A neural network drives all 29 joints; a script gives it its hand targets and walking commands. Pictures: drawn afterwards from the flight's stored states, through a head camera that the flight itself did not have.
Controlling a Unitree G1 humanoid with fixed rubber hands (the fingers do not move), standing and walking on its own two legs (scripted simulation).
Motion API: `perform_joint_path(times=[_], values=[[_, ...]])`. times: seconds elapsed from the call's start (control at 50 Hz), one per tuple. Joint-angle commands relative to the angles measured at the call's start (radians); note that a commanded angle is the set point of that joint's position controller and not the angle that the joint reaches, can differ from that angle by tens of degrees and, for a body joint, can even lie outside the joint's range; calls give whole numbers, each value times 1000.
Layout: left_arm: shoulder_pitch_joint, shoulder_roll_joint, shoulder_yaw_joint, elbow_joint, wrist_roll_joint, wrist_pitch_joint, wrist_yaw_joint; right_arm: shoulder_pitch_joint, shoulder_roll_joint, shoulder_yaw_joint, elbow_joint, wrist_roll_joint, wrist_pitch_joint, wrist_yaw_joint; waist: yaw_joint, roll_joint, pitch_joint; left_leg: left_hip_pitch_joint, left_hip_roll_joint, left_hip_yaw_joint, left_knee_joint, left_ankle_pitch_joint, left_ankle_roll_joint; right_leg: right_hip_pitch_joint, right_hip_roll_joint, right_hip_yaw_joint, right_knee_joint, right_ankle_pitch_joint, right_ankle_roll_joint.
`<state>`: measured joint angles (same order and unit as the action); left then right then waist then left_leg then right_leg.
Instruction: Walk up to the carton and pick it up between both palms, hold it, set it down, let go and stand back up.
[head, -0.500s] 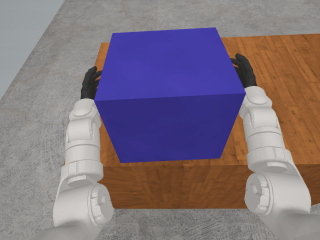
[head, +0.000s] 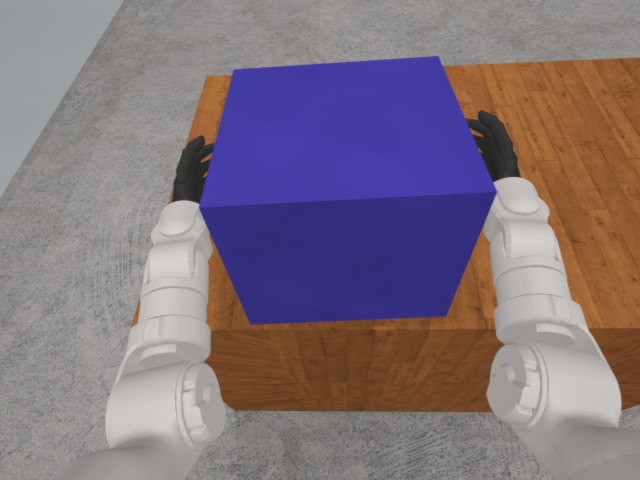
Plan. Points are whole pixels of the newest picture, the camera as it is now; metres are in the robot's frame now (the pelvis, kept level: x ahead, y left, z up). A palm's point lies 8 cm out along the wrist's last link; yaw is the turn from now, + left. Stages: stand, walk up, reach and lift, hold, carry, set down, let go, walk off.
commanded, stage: set down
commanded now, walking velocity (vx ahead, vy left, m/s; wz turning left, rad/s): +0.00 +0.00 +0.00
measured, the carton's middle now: (341, 194) +0.48 -0.04 +0.03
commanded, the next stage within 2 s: none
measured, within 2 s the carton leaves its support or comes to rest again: rests again in 0.38 s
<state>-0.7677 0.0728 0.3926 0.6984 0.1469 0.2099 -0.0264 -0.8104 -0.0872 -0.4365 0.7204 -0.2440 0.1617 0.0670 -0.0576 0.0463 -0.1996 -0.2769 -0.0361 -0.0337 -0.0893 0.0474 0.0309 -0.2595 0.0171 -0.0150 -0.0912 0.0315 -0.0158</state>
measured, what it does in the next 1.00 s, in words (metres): stands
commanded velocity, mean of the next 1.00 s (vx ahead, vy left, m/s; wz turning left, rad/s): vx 0.00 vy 0.00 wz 0.00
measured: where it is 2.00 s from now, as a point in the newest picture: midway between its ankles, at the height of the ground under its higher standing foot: outside the picture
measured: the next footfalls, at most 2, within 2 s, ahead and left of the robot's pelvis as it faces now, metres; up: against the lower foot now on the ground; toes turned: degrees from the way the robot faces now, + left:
none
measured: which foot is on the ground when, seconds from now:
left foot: down 0.00-1.00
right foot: down 0.00-1.00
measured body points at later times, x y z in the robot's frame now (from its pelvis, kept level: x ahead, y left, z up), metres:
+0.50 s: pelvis -0.01 +0.00 +0.00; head +0.06 -0.02 +0.44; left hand +0.45 +0.16 +0.09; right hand +0.43 -0.23 +0.10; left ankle -0.03 +0.10 -0.75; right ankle -0.04 -0.11 -0.75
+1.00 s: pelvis -0.02 +0.00 +0.00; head +0.06 -0.02 +0.44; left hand +0.45 +0.16 +0.09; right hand +0.43 -0.23 +0.09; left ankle -0.03 +0.10 -0.75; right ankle -0.04 -0.11 -0.75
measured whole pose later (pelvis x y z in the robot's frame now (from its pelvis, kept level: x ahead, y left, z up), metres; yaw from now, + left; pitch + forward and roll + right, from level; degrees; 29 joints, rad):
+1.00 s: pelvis -0.02 +0.00 +0.00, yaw +0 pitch +22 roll +0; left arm -0.85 0.12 0.40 0.96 0.13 -0.03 -0.03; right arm -0.84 -0.06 -0.54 0.79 -0.33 0.03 0.08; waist -0.03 0.06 -0.24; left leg -0.37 -0.03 -0.03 -0.09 0.08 0.03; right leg -0.36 0.02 -0.01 -0.09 0.07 -0.02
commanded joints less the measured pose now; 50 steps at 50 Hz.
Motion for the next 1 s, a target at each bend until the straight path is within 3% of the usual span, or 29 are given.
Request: perform_joint_path(times=[0.0,0.18,0.34,0.66,0.7,0.76,0.98], values=[[-621,-459,-324,-110,-45,-70,-85,-612,502,312,-87,21,-49,90,-11,-23,-674,206,40,12,63,471,-8,424,-2,0,72,593,26],[-619,-423,-286,-15,-29,-119,-93,-588,487,246,-26,-34,-64,100,-8,-35,-605,141,43,23,32,373,0,388,-8,-2,44,486,32],[-581,-409,-267,67,-24,-161,-103,-539,493,246,13,-52,-75,97,3,-48,-575,89,43,25,4,328,11,415,-14,5,52,515,42],[-566,-348,-240,182,-8,-216,-112,-496,469,186,84,-89,-89,111,18,-42,-526,31,50,35,-16,215,17,329,-18,-1,28,339,50],[-569,-339,-231,199,-9,-221,-114,-496,474,196,94,-92,-89,111,15,-67,-520,12,48,39,-27,191,22,346,-18,-5,35,344,56],[-550,-340,-222,211,2,-222,-120,-475,468,175,113,-95,-86,114,17,-38,-497,12,45,40,-26,190,17,326,-14,-6,31,325,54],[-524,-318,-216,253,10,-231,-119,-462,443,163,138,-97,-95,127,15,-34,-481,10,42,40,-23,154,17,285,-11,-12,32,292,59]])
